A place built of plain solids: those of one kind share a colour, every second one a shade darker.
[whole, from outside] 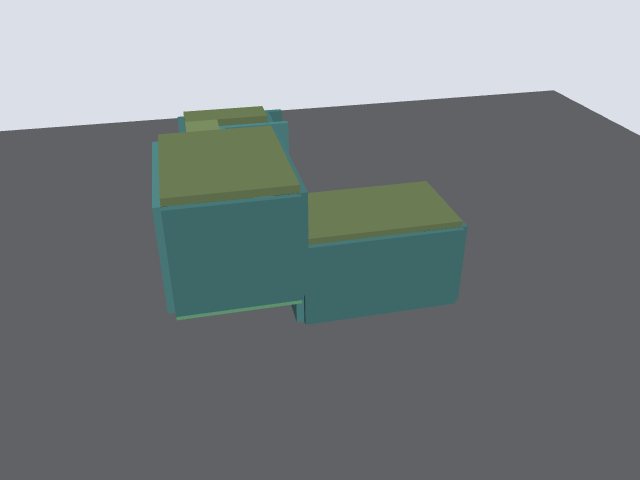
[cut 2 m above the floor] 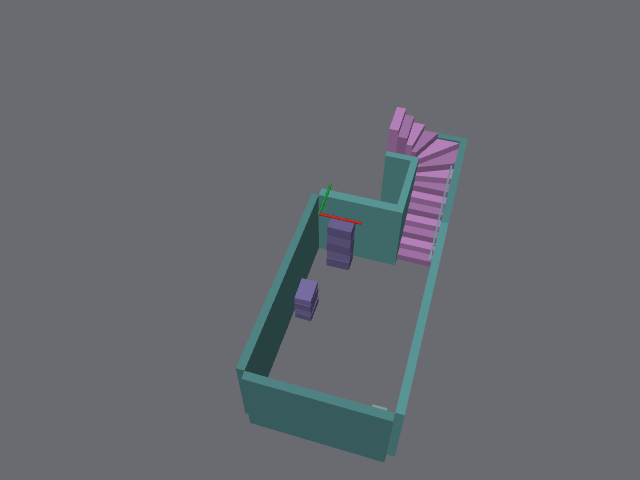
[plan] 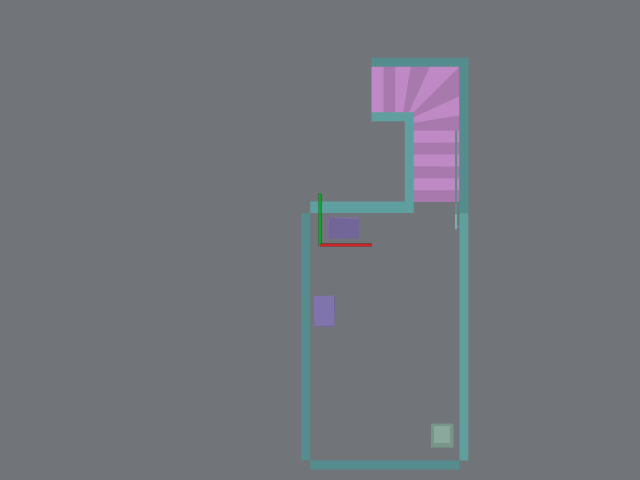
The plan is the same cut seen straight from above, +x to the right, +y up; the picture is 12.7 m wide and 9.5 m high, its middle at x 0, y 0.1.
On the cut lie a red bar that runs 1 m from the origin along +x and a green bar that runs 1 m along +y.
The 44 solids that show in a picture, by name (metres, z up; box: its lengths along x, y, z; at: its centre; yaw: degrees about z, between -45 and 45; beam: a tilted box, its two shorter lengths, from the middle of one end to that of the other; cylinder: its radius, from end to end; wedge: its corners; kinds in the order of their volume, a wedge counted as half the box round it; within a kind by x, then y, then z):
{
 "wall_1": {"box": [0.18, 3.04, 2.79], "at": [-3.03, 2.75, 4.32]},
 "wall_2": {"box": [3.96, 0.18, 2.79], "at": [-0.96, 1.14, 4.32]},
 "wall_3": {"box": [3.96, 0.18, 2.79], "at": [-0.96, 4.35, 4.32]},
 "wall_4": {"box": [0.18, 4.9, 2.75], "at": [-0.28, -1.82, 1.33]},
 "wall_5": {"box": [2.05, 0.18, 2.75], "at": [0.83, 0.72, 1.33]},
 "wall_6": {"box": [2.05, 0.23, 2.75], "at": [0.83, 0.75, 1.33]},
 "wall_7": {"box": [2.95, 0.18, 2.75], "at": [1.28, -4.35, 1.33]},
 "wall_8": {"box": [0.84, 0.18, 5.77], "at": [1.44, 2.54, 2.83]},
 "wall_9": {"box": [0.18, 2.0, 5.77], "at": [1.77, 1.63, 2.83]},
 "wall_10": {"box": [1.74, 0.18, 5.77], "at": [1.89, 3.62, 2.83]},
 "wall_11": {"box": [0.9, 0.18, 3.01], "at": [2.31, 1.12, 4.21]},
 "wall_12": {"box": [0.18, 4.9, 2.75], "at": [2.85, -1.82, 1.33]},
 "wall_13": {"box": [0.18, 3.08, 5.77], "at": [2.85, 2.17, 2.83]},
 "roof_1": {"box": [3.96, 3.04, 0.2], "at": [-0.96, 2.75, 5.82]},
 "roof_2": {"box": [2.95, 4.9, 0.2], "at": [1.28, -1.82, 2.8]},
 "roof_3": {"box": [0.84, 0.9, 0.2], "at": [1.44, 3.08, 5.82]},
 "roof_4": {"box": [0.9, 2.32, 0.2], "at": [2.31, 2.37, 5.82]},
 "tread_1": {"wedge": [[1.02, 2.63, -0.05], [1.02, 2.63, 2.73], [1.02, 3.53, -0.05], [1.02, 3.53, 2.73], [1.25, 2.63, -0.05], [1.25, 2.63, 2.73], [1.26, 3.53, -0.05], [1.26, 3.53, 2.73]]},
 "tread_2": {"wedge": [[1.25, 2.63, -0.05], [1.25, 2.63, 2.53], [1.25, 3.53, -0.05], [1.25, 3.53, 2.54], [1.49, 2.63, -0.05], [1.49, 2.63, 2.53], [1.49, 3.53, -0.05], [1.49, 3.53, 2.54]]},
 "tread_3": {"wedge": [[1.49, 2.63, -0.05], [1.49, 2.63, 2.34], [1.49, 3.53, -0.05], [1.49, 3.53, 2.34], [1.65, 2.63, -0.05], [1.65, 2.63, 2.34], [1.79, 3.53, -0.05], [1.79, 3.53, 2.34]]},
 "tread_4": {"wedge": [[1.64, 2.63, -0.05], [1.64, 2.63, 2.14], [1.76, 2.63, -0.05], [1.76, 2.63, 2.14], [1.79, 3.53, -0.05], [1.79, 3.53, 2.15], [2.17, 3.53, -0.05], [2.17, 3.53, 2.15]]},
 "tread_5": {"wedge": [[1.76, 2.63, -0.05], [1.76, 2.63, 1.95], [1.86, 2.63, -0.05], [1.86, 2.63, 1.95], [2.17, 3.53, -0.05], [2.17, 3.53, 1.95], [2.76, 3.53, -0.05], [2.76, 3.53, 1.95]]},
 "tread_6": {"wedge": [[1.86, 0.85, -0.05], [1.86, 0.85, 0.2], [1.86, 1.09, -0.05], [1.86, 1.09, 0.2], [2.76, 0.85, -0.05], [2.76, 0.85, 0.2], [2.76, 1.09, -0.05], [2.76, 1.09, 0.2]]},
 "tread_7": {"wedge": [[1.86, 1.09, -0.05], [1.86, 1.09, 0.39], [1.86, 1.33, -0.05], [1.86, 1.33, 0.39], [2.76, 1.09, -0.05], [2.76, 1.09, 0.39], [2.76, 1.33, -0.05], [2.76, 1.33, 0.39]]},
 "tread_8": {"wedge": [[1.86, 1.32, -0.05], [1.86, 1.32, 0.59], [1.86, 1.56, -0.05], [1.86, 1.56, 0.59], [2.76, 1.32, -0.05], [2.76, 1.32, 0.59], [2.76, 1.56, -0.05], [2.76, 1.56, 0.59]]},
 "tread_9": {"wedge": [[1.86, 1.56, -0.05], [1.86, 1.56, 0.78], [1.86, 1.79, -0.05], [1.86, 1.79, 0.78], [2.76, 1.56, -0.05], [2.76, 1.56, 0.78], [2.76, 1.8, -0.05], [2.76, 1.8, 0.78]]},
 "tread_10": {"wedge": [[1.86, 1.79, -0.05], [1.86, 1.79, 0.98], [1.86, 2.03, -0.05], [1.86, 2.03, 0.98], [2.76, 1.79, -0.05], [2.76, 1.79, 0.98], [2.76, 2.03, -0.05], [2.76, 2.03, 0.98]]},
 "tread_11": {"wedge": [[1.86, 2.03, -0.05], [1.86, 2.03, 1.17], [1.86, 2.26, -0.05], [1.86, 2.26, 1.17], [2.76, 2.03, -0.05], [2.76, 2.03, 1.17], [2.76, 2.26, -0.05], [2.76, 2.26, 1.17]]},
 "tread_12": {"wedge": [[1.86, 2.26, -0.05], [1.86, 2.26, 1.36], [1.86, 2.42, -0.05], [1.86, 2.42, 1.36], [2.76, 2.26, -0.05], [2.76, 2.26, 1.37], [2.76, 2.57, -0.05], [2.76, 2.57, 1.37]]},
 "tread_13": {"wedge": [[1.86, 2.42, -0.05], [1.86, 2.42, 1.56], [1.86, 2.53, -0.05], [1.86, 2.53, 1.56], [2.76, 2.57, -0.05], [2.76, 2.57, 1.56], [2.76, 2.95, -0.05], [2.76, 2.95, 1.56]]},
 "tread_14": {"wedge": [[1.86, 2.53, -0.05], [1.86, 2.53, 1.75], [1.86, 2.63, -0.05], [1.86, 2.63, 1.75], [2.76, 2.94, -0.05], [2.76, 2.94, 1.76], [2.76, 3.53, -0.05], [2.76, 3.53, 1.76]]},
 "floor_1": {"box": [3.96, 3.04, 0.23], "at": [-0.96, 2.75, 2.82]},
 "crate_1": {"box": [0.4, 0.6, 0.2], "at": [0.08, -1.31, 0.3], "yaw": 1.1},
 "crate_2": {"box": [0.4, 0.6, 0.2], "at": [0.08, -1.3, 0.7], "yaw": 1.2},
 "crate_3": {"box": [0.4, 0.6, 0.2], "at": [0.09, -1.31, 0.5], "yaw": -0.6},
 "crate_4": {"box": [0.4, 0.6, 0.25], "at": [0.1, -1.32, 0.07], "yaw": -0.9},
 "crate_5": {"box": [0.6, 0.4, 0.35], "at": [0.46, 0.33, 0.12], "yaw": 0.6},
 "crate_6": {"box": [0.6, 0.4, 0.3], "at": [0.46, 0.33, 0.75], "yaw": -1.0},
 "crate_7": {"box": [0.6, 0.4, 0.3], "at": [0.46, 0.33, 1.05], "yaw": 1.1},
 "crate_8": {"box": [0.6, 0.4, 0.3], "at": [0.46, 0.35, 0.45], "yaw": 0.5},
 "crate_9": {"box": [0.6, 0.4, 0.3], "at": [0.47, 0.33, 1.35], "yaw": -0.9},
 "carton_1": {"box": [0.31, 0.34, 0.27], "at": [2.41, -3.75, 0.53], "yaw": 0.3},
 "carton_2": {"box": [0.45, 0.48, 0.44], "at": [2.42, -3.77, 0.17]},
 "guard_rail_1": {"wedge": [[2.67, 0.61, 0.86], [2.67, 0.61, 0.92], [2.67, 2.26, 2.23], [2.67, 2.26, 2.29], [2.71, 0.61, 0.86], [2.71, 0.61, 0.92], [2.71, 2.26, 2.23], [2.71, 2.26, 2.29]]}
}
